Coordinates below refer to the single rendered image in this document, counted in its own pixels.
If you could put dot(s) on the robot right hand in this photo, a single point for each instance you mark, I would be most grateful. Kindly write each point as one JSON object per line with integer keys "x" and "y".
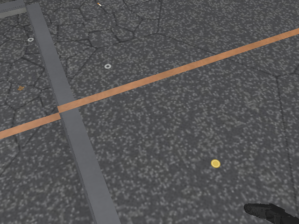
{"x": 270, "y": 212}

